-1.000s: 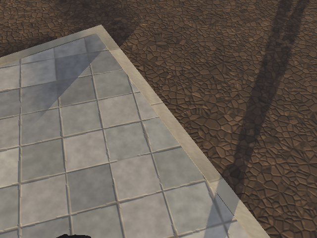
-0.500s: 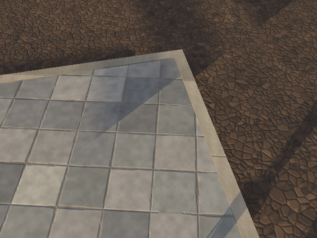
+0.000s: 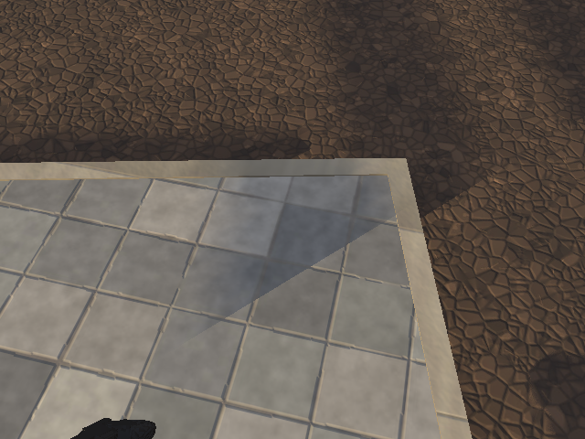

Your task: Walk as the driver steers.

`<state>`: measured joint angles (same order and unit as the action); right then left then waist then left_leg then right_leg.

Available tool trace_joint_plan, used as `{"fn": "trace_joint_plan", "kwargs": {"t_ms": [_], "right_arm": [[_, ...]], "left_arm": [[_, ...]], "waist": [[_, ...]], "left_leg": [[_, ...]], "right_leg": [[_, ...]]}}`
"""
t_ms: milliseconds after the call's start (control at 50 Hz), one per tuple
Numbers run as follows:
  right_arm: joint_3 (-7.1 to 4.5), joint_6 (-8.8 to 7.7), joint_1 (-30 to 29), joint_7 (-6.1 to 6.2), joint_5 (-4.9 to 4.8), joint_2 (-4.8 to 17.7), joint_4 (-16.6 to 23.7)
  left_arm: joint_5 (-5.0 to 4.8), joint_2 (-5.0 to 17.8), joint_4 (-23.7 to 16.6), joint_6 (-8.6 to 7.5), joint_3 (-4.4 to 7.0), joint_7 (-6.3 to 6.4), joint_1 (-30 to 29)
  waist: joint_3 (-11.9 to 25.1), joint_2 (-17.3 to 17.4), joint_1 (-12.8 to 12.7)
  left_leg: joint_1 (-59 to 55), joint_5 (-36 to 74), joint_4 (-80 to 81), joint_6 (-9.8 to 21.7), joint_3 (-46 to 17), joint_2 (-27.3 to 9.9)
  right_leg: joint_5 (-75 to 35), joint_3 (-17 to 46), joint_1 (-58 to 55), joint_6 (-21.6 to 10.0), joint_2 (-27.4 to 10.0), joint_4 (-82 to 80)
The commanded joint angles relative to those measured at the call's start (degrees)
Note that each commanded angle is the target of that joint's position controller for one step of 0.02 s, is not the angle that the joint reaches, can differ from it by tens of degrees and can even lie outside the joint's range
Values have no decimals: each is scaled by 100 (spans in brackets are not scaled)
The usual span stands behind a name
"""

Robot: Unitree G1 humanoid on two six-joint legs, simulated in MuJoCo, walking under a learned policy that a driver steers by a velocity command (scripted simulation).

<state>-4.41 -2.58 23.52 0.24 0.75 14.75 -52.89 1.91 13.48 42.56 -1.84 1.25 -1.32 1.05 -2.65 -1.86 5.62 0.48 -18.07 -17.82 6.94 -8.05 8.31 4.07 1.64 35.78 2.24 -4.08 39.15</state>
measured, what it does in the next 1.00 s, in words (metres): walks ahead, turning left: right foot, then left foot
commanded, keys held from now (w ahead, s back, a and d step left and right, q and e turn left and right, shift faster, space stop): w+q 1.00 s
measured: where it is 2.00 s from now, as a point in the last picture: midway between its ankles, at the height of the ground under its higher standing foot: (80, 259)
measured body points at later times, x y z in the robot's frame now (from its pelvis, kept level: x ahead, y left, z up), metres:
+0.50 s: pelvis +0.25 -0.01 +0.00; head +0.29 +0.00 +0.45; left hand +0.17 +0.24 -0.13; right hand +0.52 -0.17 -0.09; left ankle +0.36 +0.15 -0.69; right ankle +0.19 -0.13 -0.74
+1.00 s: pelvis +0.49 +0.14 +0.00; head +0.51 +0.17 +0.45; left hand +0.51 +0.45 -0.10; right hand +0.65 -0.10 -0.11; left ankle +0.39 +0.14 -0.74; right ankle +0.72 +0.09 -0.68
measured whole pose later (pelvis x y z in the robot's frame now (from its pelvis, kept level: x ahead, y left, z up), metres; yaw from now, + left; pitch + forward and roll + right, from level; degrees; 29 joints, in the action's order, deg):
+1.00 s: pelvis +0.49 +0.14 +0.00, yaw +36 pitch +2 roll +0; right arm -3.6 -2.7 24.8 -0.4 0.2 15.3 -46.5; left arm 2.5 15.3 39.3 -0.1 1.9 -1.4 5.4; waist -1.8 -2.6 4.0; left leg 2.7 -14.1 -16.0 7.6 -7.5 9.1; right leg 4.3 1.9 39.5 3.1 -5.8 45.8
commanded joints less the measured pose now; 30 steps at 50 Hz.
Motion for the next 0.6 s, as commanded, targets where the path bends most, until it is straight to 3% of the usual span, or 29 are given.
{"fn": "trace_joint_plan", "kwargs": {"t_ms": [20, 60, 80, 100, 120, 140, 160, 180, 200, 240, 300, 360, 440, 520, 560, 580, 600], "right_arm": [[-204, -45, 128, 80, 40, 981, 302], [-236, -101, -280, 46, 40, 1138, 450], [-219, -154, -405, -15, -17, 1082, 497], [-72, -204, -301, -45, -74, 544, 721], [-25, -170, 412, -48, -221, 303, 887], [-64, -52, 246, 6, -11, 754, 665], [-78, -19, -140, -54, 45, 773, 688], [-58, 3, -307, -102, 52, 656, 726], [-53, 52, -383, -160, 109, 593, 756], [-30, 171, -392, -263, 135, 503, 814], [9, 237, -888, -351, 135, 424, 1065], [60, 221, -1451, -399, 132, 353, 1295], [185, 177, -2226, -502, 117, 167, 1587], [191, 188, -2638, -529, 165, 240, 1804], [141, 196, -2453, -472, 204, 328, 1798], [89, 174, -2041, -430, 222, 410, 1698], [7, 116, -1202, -372, 255, 523, 1450]], "left_arm": [[-49, 579, -619, -166, 106, 17, -443], [-63, 842, -325, -231, 213, 102, 653], [-16, 1031, -136, -304, 290, 176, 1496], [137, 1458, -120, -328, 380, 282, 2427], [187, 1847, -159, -244, 473, 267, 2069], [99, 1257, -263, -174, 400, 235, 1623], [36, 777, -324, -167, 279, 212, 1269], [41, 602, -286, -183, 227, 187, 1134], [30, 566, -210, -219, 212, 189, 1219], [-22, 570, -68, -329, 222, 151, 1399], [-74, 655, 65, -436, 274, 100, 1629], [-59, 647, 191, -426, 284, 101, 1823], [-66, 752, 293, -413, 321, 118, 1983], [-65, 958, 457, -313, 382, 178, 2302], [-58, 1123, 522, -219, 412, 210, 2365], [-62, 1226, 539, -164, 426, 222, 2377], [-93, 1264, 502, -110, 419, 228, 2313]], "waist": [[70, 670, -188], [496, 614, -737], [968, 300, -1189], [1907, -397, -1426], [2224, -1785, -821], [1394, -652, -697], [655, -57, -678], [321, 73, -598], [208, -152, -561], [215, -398, -494], [178, -320, -510], [34, -291, -594], [-102, -310, -775], [-207, -296, -879], [-1, -394, -748], [288, -418, -562], [783, -269, -175]], "left_leg": [[-115, 3511, -220, 482, -1215, -1557], [345, 4298, -1139, 220, -1141, -1338], [833, 3941, -2284, 79, -858, -965], [1619, 1778, -3956, -29, -401, -585], [3231, -1534, -5111, -158, 61, 110], [3691, -1025, -5636, -127, 41, -495], [3640, -449, -5493, -167, 138, -699], [3507, -172, -5277, -229, 203, -869], [3386, -79, -5128, -277, 250, -1007], [3260, 72, -5099, -349, 362, -1084], [3777, 500, -4999, -429, 414, -1207], [4148, 1023, -4385, -516, 548, -1273], [3749, 1672, -2895, -455, 968, -1275], [3436, 1098, -2045, -189, 1380, -1118], [2916, 469, -1788, 27, 1602, -762], [2423, 220, -1652, 159, 1662, -519], [1374, 377, -1250, 327, 1654, -277]], "right_leg": [[157, -76, -402, -165, 314, -613], [485, -162, -2073, -376, 598, -1020], [356, 19, -3309, -546, 319, -1343], [1543, 1507, -4635, -794, -1185, -1481], [1918, 4222, -5311, -1429, -2268, -2345], [2857, 4046, -4532, -1420, -2070, -2406], [2666, 3038, -3718, -1291, -1767, -2502], [1851, 2243, -3209, -1172, -1484, -2625], [1235, 1653, -2930, -1078, -1278, -2702], [362, 959, -2709, -1030, -1099, -2829], [-406, 354, -2882, -1142, -1160, -3002], [-760, -251, -3045, -1130, -1044, -3075], [-925, -888, -3111, -1002, -951, -3076], [-1601, -1187, -3698, -886, -1165, -2779], [-3307, -1429, -3988, -799, -1211, -2011], [-4072, -1521, -4070, -778, -1212, -1249], [-4073, -1669, -3772, -695, -1127, -63]]}}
